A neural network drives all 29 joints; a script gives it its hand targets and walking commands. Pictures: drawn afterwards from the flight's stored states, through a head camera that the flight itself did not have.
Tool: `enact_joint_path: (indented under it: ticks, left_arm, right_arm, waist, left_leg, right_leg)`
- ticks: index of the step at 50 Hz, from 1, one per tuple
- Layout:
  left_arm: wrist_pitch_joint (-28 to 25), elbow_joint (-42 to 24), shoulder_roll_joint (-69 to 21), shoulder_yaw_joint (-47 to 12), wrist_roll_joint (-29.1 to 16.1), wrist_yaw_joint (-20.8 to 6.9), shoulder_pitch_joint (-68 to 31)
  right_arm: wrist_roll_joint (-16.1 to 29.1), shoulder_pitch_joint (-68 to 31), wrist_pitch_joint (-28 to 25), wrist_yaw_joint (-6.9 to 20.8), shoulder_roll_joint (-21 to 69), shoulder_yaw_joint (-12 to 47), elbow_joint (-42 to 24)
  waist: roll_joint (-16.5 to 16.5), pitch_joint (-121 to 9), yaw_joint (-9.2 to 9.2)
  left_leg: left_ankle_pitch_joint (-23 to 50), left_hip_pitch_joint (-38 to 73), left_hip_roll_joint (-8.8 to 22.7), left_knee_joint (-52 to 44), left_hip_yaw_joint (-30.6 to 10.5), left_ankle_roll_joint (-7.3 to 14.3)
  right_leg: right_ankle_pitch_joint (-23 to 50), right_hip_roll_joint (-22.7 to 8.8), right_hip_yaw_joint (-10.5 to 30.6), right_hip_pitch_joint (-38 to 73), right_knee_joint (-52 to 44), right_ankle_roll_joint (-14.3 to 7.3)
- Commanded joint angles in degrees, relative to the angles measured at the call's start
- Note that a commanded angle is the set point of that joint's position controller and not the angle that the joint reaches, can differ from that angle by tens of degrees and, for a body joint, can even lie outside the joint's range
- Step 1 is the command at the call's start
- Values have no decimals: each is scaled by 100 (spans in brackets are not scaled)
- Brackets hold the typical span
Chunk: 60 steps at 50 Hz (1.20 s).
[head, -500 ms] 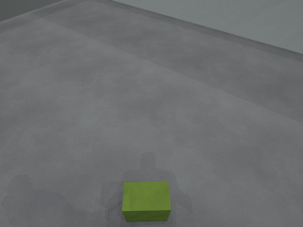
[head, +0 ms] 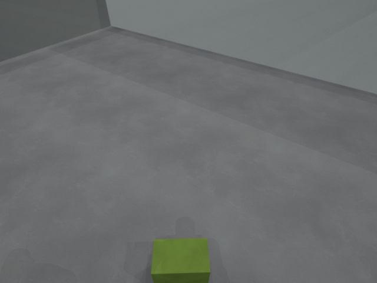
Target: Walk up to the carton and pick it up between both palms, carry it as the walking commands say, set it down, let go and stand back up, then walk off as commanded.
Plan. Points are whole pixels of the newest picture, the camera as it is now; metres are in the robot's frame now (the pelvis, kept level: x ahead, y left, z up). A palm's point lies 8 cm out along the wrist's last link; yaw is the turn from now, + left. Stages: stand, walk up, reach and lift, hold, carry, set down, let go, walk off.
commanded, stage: walk up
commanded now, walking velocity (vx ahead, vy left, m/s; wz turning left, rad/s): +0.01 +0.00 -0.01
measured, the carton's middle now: (181, 265) +0.42 +0.04 -0.66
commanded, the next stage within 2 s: stand in 1.74 s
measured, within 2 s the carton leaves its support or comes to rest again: neither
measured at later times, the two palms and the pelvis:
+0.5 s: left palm out of the picture -0.04 +0.23 -0.14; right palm out of the picture -0.06 -0.20 -0.16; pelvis -0.01 +0.02 +0.00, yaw -1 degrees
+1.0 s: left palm out of the picture +0.00 +0.24 -0.14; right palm out of the picture -0.02 -0.18 -0.16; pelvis +0.02 +0.03 +0.00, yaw -1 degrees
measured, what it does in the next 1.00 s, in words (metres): stands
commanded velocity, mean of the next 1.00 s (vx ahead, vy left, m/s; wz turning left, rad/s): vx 0.01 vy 0.02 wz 0.00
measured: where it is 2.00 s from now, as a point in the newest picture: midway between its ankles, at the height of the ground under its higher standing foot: outside the picture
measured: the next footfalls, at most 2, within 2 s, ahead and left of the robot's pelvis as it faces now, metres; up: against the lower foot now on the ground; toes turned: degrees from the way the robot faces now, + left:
none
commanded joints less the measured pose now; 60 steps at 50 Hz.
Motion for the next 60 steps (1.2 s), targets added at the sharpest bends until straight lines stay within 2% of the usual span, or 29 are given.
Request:
enact_joint_path:
  ticks: [1, 6, 10, 17, 18, 22, 24, 26, 27, 29, 33, 35, 36, 38, 39, 41, 42, 45, 46, 47, 49, 50, 51, 53, 54, 55, 57, 59, 60]
  left_arm:
    - [-66, -40, 455, 31, 32, 9, 237]
    - [-102, 4, 557, 3, 75, 0, 384]
    - [-70, 22, 480, -25, 87, 14, 584]
    - [-125, -103, 606, -8, 44, 42, 428]
    - [-134, -260, 723, 49, 79, 27, 358]
    - [-126, -90, 895, 104, 100, 103, 667]
    - [-54, -209, 732, 65, 55, 91, 387]
    - [-98, -233, 848, 144, 72, 114, 560]
    - [-48, -100, 533, 40, 57, 118, 418]
    - [-57, -114, 542, 29, 27, 77, 435]
    - [-104, -58, 351, 11, 55, 44, 643]
    - [-114, -171, 430, 68, 27, 98, 687]
    - [-84, -43, 346, 5, 21, 78, 625]
    - [-165, 10, 581, 33, 16, 90, 514]
    - [-128, -41, 524, 47, 34, 75, 496]
    - [-123, 147, 309, -32, 53, 97, 707]
    - [-146, 17, 475, 37, 59, 103, 578]
    - [-139, 140, 433, -50, 21, 116, 521]
    - [-119, -11, 905, 154, 41, 180, 623]
    - [-89, 187, 477, -56, 37, 151, 439]
    - [-203, 145, 751, 37, 40, 115, 341]
    - [-93, 61, 986, 208, 26, 226, 674]
    - [-102, 225, 521, -22, 35, 198, 512]
    - [-226, 174, 709, 44, 28, 135, 432]
    - [-151, 36, 681, 107, 33, 178, 431]
    - [-125, 163, 499, -16, 18, 142, 291]
    - [-204, 197, 724, 22, 6, 117, 382]
    - [-172, 122, 563, 54, 26, 156, 446]
    - [-128, 299, 371, -37, 9, 144, 480]
  right_arm:
    - [-3, 215, -53, -31, -423, -82, -98]
    - [-20, 484, -64, 0, -483, -105, -108]
    - [-22, 510, -43, 2, -290, -112, -28]
    - [-73, 585, -46, -6, -417, -107, -53]
    - [-82, 565, 19, -6, -567, -182, -147]
    - [-79, 636, 68, 2, -412, -204, -145]
    - [-80, 864, -11, 34, -269, -88, -119]
    - [-96, 536, 39, 10, -488, -242, -201]
    - [-104, 591, 12, 48, -271, -107, -171]
    - [-82, 444, -94, 17, -547, -120, -181]
    - [-67, 394, -114, -2, -623, -158, -160]
    - [-78, 282, -68, -12, -498, -195, -155]
    - [-56, 387, -77, -4, -390, -115, -135]
    - [-43, 325, -146, -19, -765, -184, -52]
    - [-39, 507, -32, -40, -527, -194, -36]
    - [-32, 563, -89, -9, -372, -116, 44]
    - [-13, 420, -6, -43, -589, -238, -40]
    - [19, 449, -90, -37, -426, -160, 10]
    - [-23, 281, 17, -27, -725, -326, -157]
    - [29, 286, -35, -31, -224, -116, -105]
    - [-6, 341, -175, -39, -699, -193, 45]
    - [-78, 42, 43, 1, -781, -372, -117]
    - [3, 383, -34, -7, -123, -99, -97]
    - [-2, 224, -182, -29, -640, -202, -89]
    - [-38, 211, -40, -16, -583, -280, -98]
    - [6, 347, -83, -40, -350, -118, -45]
    - [23, 108, -197, -59, -752, -208, -16]
    - [0, 292, -77, -68, -534, -236, -66]
    - [18, 416, -90, -76, -302, -140, 23]
  waist:
    - [400, 758, 159]
    - [383, 766, 115]
    - [-177, 776, 122]
    - [212, 575, 145]
    - [544, 623, 125]
    - [-526, 689, 167]
    - [-755, 492, 19]
    - [-179, 517, 138]
    - [-467, 634, 93]
    - [-32, 488, 217]
    - [284, 585, 250]
    - [854, 258, 283]
    - [325, 389, 225]
    - [436, 476, 243]
    - [415, 667, 200]
    - [-58, 530, 235]
    - [400, 502, 203]
    - [-177, 319, 175]
    - [266, 280, 126]
    - [-457, 552, 169]
    - [-290, 233, 239]
    - [516, 500, 190]
    - [-731, 425, 123]
    - [-348, 129, 226]
    - [121, 178, 125]
    - [-458, 178, 124]
    - [91, 16, 199]
    - [98, 205, 150]
    - [-164, 237, 131]
  left_leg:
    - [-656, -855, 605, -1040, -768, 368]
    - [-560, -707, 449, -886, -612, 308]
    - [-587, -484, 405, -817, -472, 286]
    - [-556, -704, 505, -648, -520, 318]
    - [-662, -730, 397, -580, -475, 336]
    - [-433, -976, 72, 207, -68, 214]
    - [-485, -423, 278, -93, -128, 316]
    - [-466, -988, 206, 134, -203, 342]
    - [-594, -812, 350, -301, -329, 352]
    - [-856, -829, 720, -734, -820, 466]
    - [-680, -762, 722, -981, -820, 512]
    - [-317, -909, 545, -727, -621, 478]
    - [-562, -934, 583, -902, -710, 479]
    - [-311, -700, 724, -832, -798, 518]
    - [46, -749, 484, -659, -565, 404]
    - [330, -398, 587, -708, -536, 447]
    - [446, -630, 366, -389, -365, 401]
    - [538, -172, 576, -471, -440, 426]
    - [589, -613, 206, 58, -215, 332]
    - [331, -522, 455, -424, -356, 382]
    - [345, -223, 592, -419, -479, 460]
    - [278, -1203, 106, 197, -187, 295]
    - [194, -582, 346, -277, -269, 321]
    - [484, -300, 569, -275, -407, 477]
    - [547, -686, 302, -21, -246, 381]
    - [739, -263, 509, -332, -373, 423]
    - [1083, 36, 656, -281, -375, 477]
    - [1287, -273, 442, -83, -248, 391]
    - [1190, -69, 554, -287, -306, 372]
  right_leg:
    - [-212, -390, 459, -63, -527, 30]
    - [-372, -475, 572, -149, -722, 50]
    - [-810, -576, 871, -634, -870, 39]
    - [-738, -668, 724, -522, -638, 73]
    - [-947, -805, 892, -668, -652, 90]
    - [-1644, -1248, 1408, -786, -954, -112]
    - [-1563, -837, 945, -946, -889, -47]
    - [-1421, -1188, 1273, -765, -684, -139]
    - [-1239, -871, 802, -761, -739, -73]
    - [-433, -499, 442, -522, -265, 102]
    - [-174, -405, 327, -470, -135, 137]
    - [55, -651, 439, -86, -15, 115]
    - [-6, -501, 284, -70, -125, 118]
    - [44, -565, 501, -345, -223, 145]
    - [185, -720, 600, -414, -174, 116]
    - [103, -577, 396, -327, -320, 141]
    - [582, -887, 644, -250, -235, 176]
    - [452, -714, 548, -486, -387, 143]
    - [793, -1058, 917, -324, -98, 66]
    - [475, -750, 581, -407, -326, 50]
    - [337, -803, 611, -327, -396, 154]
    - [740, -1277, 1139, 15, -60, -60]
    - [534, -966, 684, -230, -353, -11]
    - [626, -818, 613, -203, -273, 89]
    - [1065, -1043, 769, -182, -2, 26]
    - [882, -773, 424, -329, -137, 88]
    - [803, -742, 585, -350, -228, 124]
    - [1386, -928, 636, -251, 27, 104]
    - [1120, -724, 463, -302, -120, 138]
